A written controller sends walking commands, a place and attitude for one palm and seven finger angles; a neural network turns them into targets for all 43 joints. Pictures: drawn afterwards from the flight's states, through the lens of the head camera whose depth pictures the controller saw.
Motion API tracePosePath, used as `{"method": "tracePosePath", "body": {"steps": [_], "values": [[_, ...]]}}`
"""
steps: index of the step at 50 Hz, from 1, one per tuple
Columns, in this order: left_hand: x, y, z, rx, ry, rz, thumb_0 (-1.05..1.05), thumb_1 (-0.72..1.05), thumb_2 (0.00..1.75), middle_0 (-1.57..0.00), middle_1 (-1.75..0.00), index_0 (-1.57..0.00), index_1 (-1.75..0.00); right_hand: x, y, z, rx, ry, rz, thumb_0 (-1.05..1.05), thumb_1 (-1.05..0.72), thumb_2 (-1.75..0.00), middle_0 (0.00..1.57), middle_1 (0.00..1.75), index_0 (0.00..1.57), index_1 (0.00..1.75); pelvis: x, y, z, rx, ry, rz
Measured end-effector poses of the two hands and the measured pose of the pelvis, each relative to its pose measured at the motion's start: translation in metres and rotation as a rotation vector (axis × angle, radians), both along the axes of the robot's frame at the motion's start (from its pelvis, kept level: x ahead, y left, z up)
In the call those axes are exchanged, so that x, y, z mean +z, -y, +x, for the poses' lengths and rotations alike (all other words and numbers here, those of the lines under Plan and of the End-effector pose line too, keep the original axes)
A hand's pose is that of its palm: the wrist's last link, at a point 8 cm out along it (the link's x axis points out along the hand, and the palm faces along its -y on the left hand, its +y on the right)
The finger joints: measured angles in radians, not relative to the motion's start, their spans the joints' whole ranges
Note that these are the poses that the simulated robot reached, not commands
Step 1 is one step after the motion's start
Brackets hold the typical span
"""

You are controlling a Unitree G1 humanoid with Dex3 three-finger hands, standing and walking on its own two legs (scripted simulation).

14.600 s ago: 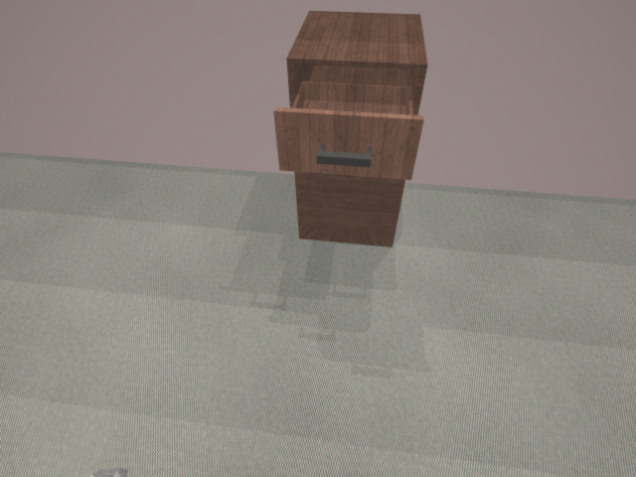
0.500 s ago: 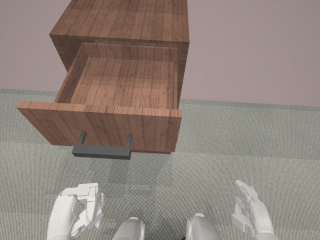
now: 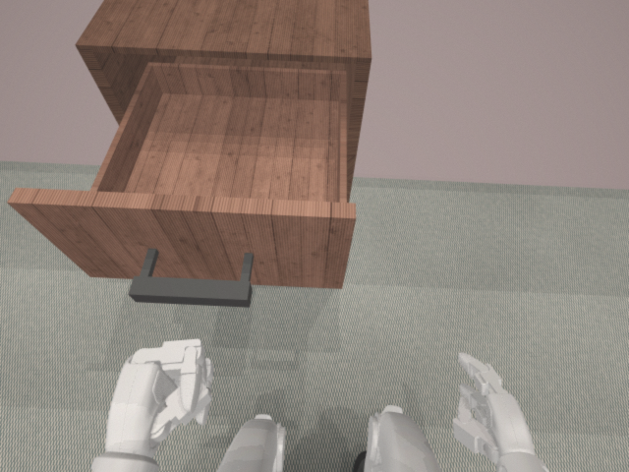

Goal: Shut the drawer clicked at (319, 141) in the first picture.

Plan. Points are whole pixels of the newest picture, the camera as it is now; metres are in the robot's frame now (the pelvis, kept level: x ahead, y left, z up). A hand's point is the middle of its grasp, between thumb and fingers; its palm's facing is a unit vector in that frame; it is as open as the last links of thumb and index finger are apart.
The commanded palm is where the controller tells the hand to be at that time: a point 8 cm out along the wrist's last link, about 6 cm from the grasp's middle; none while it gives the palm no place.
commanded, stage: bring the fist close to the handle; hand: left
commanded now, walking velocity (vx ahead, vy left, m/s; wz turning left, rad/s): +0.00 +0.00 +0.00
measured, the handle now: (196, 275) +0.34 +0.17 +0.04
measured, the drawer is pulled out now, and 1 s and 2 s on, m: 0.27 0.26 0.12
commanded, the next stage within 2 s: push the drawer shut in 0.14 s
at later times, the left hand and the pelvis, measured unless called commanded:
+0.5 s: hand (214, 368) +0.23 +0.13 +0.04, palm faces -0.03 -1.00 -0.04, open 3.3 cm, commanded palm +0.22 +0.18 +0.05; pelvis +0.00 +0.00 +0.00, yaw +0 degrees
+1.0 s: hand (215, 334) +0.27 +0.13 +0.03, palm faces -0.05 -1.00 -0.04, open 2.9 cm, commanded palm +0.27 +0.18 +0.05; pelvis +0.00 +0.00 +0.01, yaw +1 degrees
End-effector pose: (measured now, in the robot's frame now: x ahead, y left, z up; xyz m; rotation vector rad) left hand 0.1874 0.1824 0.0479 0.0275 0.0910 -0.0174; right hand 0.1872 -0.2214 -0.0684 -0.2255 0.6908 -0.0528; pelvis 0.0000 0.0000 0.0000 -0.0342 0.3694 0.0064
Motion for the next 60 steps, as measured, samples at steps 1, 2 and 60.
{"method": "tracePosePath", "body": {"steps": [1,2,60], "values": [[0.000,0.000,0.000,0.000,-0.002,0.000,0.02,0.90,0.90,-1.40,-1.60,-1.40,-1.60,0.000,0.000,0.000,0.001,0.000,0.000,0.02,-0.90,-0.90,0.20,0.30,0.20,0.30,0.000,0.000,0.000,0.000,0.000,0.000],[0.000,0.001,0.000,-0.001,-0.005,0.000,0.02,0.90,0.90,-1.40,-1.60,-1.40,-1.60,0.000,0.000,0.000,0.003,0.000,-0.001,0.02,-0.90,-0.90,0.20,0.30,0.20,0.30,0.001,0.000,0.000,0.001,-0.001,0.000],[-0.009,-0.005,0.085,-0.040,0.065,0.016,-0.02,0.81,0.93,-1.40,-1.60,-1.40,-1.60,-0.009,0.004,-0.025,0.010,-0.109,-0.032,0.02,-0.90,-0.90,0.20,0.30,0.20,0.30,0.007,-0.003,-0.012,0.012,0.004,0.001]]}}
